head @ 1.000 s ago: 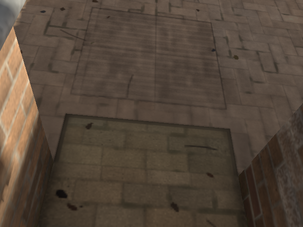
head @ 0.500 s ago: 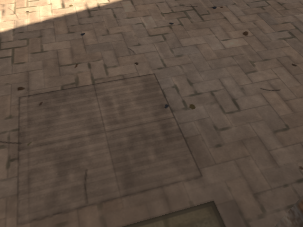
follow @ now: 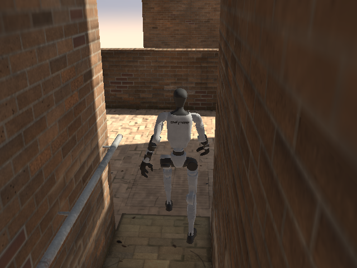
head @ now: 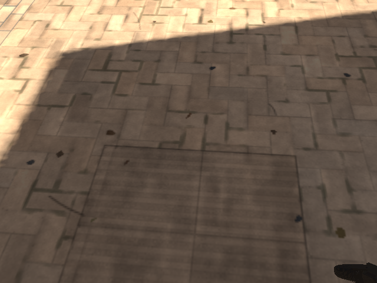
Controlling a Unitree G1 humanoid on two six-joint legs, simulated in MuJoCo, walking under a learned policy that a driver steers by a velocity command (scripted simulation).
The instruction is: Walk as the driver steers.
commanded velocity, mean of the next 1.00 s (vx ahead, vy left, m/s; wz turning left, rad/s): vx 1.00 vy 0.00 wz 0.28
